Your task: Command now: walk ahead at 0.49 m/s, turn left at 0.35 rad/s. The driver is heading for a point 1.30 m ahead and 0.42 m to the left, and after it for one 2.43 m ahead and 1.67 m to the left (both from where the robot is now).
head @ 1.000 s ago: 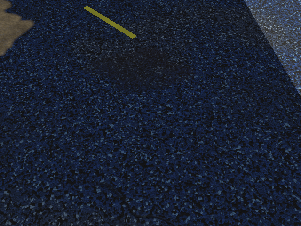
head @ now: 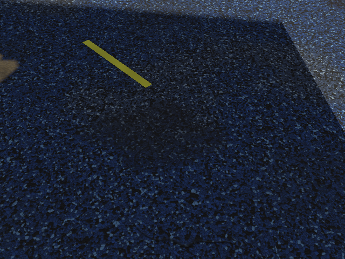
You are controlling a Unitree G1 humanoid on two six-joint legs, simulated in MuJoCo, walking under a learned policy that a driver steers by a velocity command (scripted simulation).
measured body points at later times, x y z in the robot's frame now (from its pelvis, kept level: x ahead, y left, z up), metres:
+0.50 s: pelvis +0.25 -0.05 +0.00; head +0.27 -0.05 +0.45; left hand +0.22 +0.23 -0.12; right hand +0.46 -0.28 -0.11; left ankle +0.27 +0.12 -0.66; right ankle +0.26 -0.16 -0.74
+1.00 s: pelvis +0.40 +0.06 -0.01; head +0.43 +0.10 +0.44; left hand +0.38 +0.38 -0.13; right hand +0.67 -0.09 -0.10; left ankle +0.44 +0.16 -0.74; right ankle +0.50 -0.08 -0.67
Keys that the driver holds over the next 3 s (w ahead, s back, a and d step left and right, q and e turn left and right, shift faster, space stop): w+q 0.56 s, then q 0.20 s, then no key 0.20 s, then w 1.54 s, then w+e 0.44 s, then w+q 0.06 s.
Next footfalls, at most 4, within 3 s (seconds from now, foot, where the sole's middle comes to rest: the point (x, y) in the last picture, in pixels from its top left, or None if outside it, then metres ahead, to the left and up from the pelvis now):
0.24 right None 0.30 -0.15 -0.78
0.76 left None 0.47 0.18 -0.78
1.32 right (178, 241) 0.58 -0.02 -0.78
1.78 left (84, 215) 0.70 0.36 -0.78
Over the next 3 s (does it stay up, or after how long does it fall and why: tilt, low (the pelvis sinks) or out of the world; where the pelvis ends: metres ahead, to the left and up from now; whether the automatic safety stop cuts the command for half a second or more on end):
stays up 1.17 0.54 0.00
